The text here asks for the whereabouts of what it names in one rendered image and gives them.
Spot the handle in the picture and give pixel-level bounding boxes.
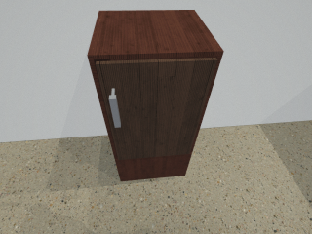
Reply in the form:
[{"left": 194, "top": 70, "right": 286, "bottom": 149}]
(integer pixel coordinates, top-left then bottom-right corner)
[{"left": 109, "top": 88, "right": 121, "bottom": 128}]

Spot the cupboard door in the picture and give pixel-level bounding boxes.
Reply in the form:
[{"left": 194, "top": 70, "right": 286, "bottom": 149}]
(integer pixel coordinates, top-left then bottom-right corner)
[{"left": 95, "top": 58, "right": 217, "bottom": 160}]

